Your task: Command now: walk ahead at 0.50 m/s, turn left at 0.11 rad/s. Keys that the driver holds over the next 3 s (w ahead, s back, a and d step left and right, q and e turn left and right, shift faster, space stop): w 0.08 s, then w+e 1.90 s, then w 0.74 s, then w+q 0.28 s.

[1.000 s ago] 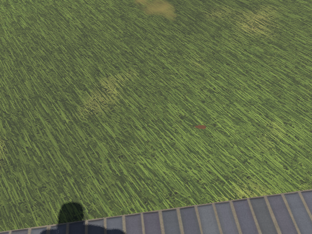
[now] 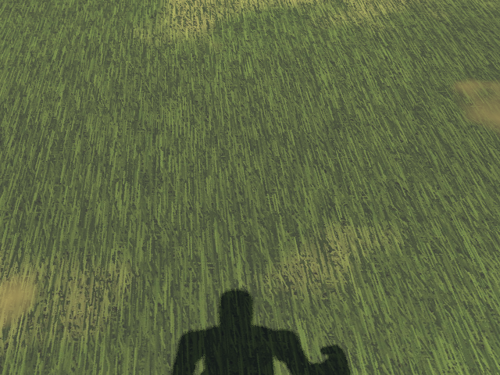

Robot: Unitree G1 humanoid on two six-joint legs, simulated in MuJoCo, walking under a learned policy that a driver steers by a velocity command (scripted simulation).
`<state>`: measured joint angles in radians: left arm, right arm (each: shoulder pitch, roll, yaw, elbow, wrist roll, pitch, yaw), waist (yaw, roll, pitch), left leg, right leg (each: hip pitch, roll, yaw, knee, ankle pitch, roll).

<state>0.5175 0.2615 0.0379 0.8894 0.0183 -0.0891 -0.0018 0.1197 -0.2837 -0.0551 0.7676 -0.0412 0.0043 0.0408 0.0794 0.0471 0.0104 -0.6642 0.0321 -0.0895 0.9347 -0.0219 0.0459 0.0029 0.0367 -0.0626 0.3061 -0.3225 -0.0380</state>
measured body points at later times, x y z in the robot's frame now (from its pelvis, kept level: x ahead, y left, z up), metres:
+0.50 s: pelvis +0.30 +0.09 -0.15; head +0.33 +0.11 +0.30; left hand +0.42 +0.34 -0.29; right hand +0.25 -0.16 -0.28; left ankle +0.29 +0.19 -0.88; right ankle +0.34 -0.04 -0.79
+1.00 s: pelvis +0.53 +0.00 -0.13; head +0.55 -0.03 +0.31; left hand +0.67 +0.24 -0.26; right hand +0.54 -0.29 -0.26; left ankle +0.69 +0.13 -0.81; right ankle +0.50 -0.03 -0.88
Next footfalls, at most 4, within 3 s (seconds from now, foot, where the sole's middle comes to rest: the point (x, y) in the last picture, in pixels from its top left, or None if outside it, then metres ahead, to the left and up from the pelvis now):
0.26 left None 0.33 0.19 -0.92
0.74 right None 0.54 -0.04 -0.92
1.28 left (299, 276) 0.88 -0.03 -0.92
1.80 right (405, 277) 0.90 -0.38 -0.92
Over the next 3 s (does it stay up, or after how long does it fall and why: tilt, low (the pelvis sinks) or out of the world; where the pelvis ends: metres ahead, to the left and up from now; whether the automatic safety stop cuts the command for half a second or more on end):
stays up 1.13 -0.81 -0.14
